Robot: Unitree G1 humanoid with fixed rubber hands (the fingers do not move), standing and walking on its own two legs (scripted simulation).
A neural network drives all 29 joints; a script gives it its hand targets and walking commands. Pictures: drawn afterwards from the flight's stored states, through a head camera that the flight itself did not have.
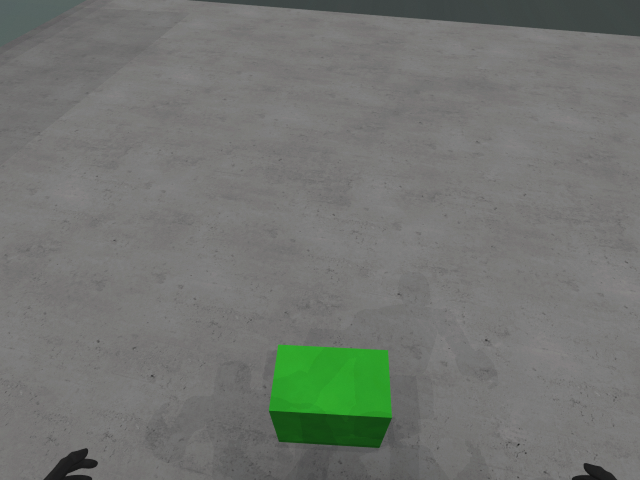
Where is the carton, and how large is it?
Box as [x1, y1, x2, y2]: [269, 345, 391, 447]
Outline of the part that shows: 278,345 269,412 279,441 379,447 391,418 387,350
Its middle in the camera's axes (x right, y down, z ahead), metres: +0.02 +0.43 +1.07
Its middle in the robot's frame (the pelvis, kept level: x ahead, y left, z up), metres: +0.43 -0.02 -0.61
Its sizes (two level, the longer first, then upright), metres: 0.290 0.169 0.276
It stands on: the floor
